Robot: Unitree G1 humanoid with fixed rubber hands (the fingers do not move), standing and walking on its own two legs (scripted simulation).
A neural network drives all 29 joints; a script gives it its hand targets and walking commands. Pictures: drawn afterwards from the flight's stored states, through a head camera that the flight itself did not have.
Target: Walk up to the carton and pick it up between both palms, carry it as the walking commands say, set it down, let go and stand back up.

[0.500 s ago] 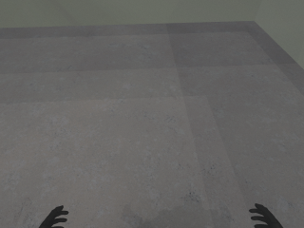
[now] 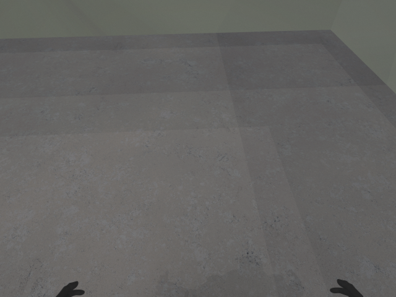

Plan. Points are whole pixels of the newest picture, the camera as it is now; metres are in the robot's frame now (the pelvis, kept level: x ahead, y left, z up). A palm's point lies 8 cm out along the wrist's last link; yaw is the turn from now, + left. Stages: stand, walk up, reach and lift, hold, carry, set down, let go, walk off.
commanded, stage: stand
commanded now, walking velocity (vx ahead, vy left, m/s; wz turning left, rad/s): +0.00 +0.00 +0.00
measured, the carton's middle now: out of the picture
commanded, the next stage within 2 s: walk up in 0.38 s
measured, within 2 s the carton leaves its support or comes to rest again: neither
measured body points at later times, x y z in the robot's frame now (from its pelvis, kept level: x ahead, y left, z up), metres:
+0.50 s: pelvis +0.01 +0.00 +0.00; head +0.01 +0.00 +0.45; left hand +0.11 +0.32 -0.11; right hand +0.12 -0.32 -0.11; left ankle +0.01 +0.12 -0.75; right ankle +0.01 -0.12 -0.75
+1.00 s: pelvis +0.05 +0.08 -0.02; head +0.06 +0.11 +0.43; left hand +0.01 +0.47 -0.10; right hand +0.34 -0.15 -0.07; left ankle +0.06 +0.22 -0.75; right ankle +0.09 -0.05 -0.72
